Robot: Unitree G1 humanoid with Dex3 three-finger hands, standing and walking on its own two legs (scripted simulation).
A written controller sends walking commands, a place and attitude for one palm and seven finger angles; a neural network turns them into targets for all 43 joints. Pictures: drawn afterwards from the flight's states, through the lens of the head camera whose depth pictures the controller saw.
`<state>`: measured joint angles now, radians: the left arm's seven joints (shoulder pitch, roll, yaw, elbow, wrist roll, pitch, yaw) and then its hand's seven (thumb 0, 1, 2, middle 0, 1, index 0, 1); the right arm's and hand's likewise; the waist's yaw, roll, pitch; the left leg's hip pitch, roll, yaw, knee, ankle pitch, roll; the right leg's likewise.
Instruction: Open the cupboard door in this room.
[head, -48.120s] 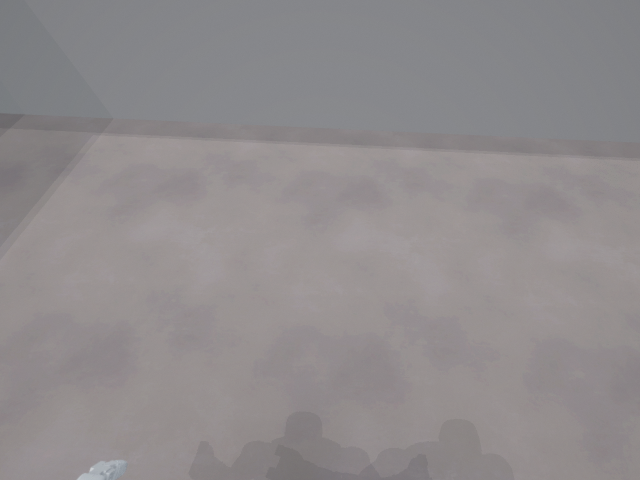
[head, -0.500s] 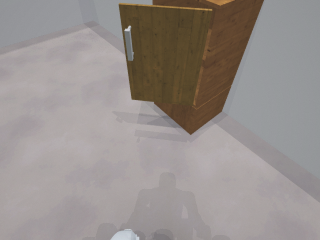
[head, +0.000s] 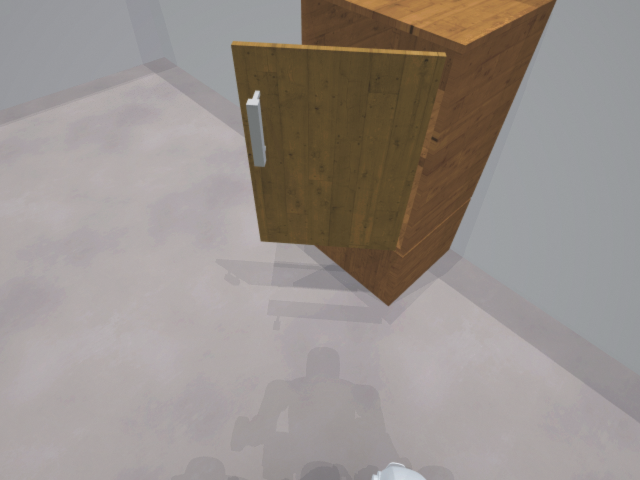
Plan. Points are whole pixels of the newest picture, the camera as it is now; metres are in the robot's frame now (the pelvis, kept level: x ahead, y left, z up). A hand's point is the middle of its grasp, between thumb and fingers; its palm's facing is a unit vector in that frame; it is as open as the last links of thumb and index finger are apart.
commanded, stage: take the last steps up to it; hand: left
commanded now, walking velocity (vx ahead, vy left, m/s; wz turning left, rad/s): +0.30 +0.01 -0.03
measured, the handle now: (258, 129) +0.80 +0.19 -0.02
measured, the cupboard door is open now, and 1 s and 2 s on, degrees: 42 42 42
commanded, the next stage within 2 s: come to a stop and stand still in 0.38 s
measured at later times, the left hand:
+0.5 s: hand (199, 479) +0.16 +0.19 -0.19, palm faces +0.08 -0.98 -0.18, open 7.2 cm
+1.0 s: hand (230, 393) +0.27 +0.16 -0.17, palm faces +0.04 -0.97 -0.24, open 7.3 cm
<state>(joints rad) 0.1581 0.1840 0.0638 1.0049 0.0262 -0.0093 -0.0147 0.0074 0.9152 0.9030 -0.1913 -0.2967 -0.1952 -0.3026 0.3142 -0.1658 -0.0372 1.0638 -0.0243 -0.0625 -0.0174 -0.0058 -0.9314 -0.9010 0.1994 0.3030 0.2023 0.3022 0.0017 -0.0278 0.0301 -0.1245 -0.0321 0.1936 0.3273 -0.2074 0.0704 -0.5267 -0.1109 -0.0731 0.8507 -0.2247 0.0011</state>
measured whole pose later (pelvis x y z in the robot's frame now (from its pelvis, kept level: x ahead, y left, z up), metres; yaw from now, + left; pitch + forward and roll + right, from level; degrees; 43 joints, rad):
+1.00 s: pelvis +0.21 -0.03 -0.01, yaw +0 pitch +0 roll +1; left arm 0.19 0.18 0.03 1.00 0.02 0.01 0.03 0.01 0.91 0.90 -0.20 -0.30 -0.20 -0.30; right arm 0.17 -0.21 -0.06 1.04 0.00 0.06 -0.03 0.00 -0.91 -0.90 0.20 0.30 0.20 0.30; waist 0.01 0.00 0.05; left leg -0.36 0.00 0.03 0.81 -0.47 -0.02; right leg -0.24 -0.02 -0.06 0.53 -0.29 -0.03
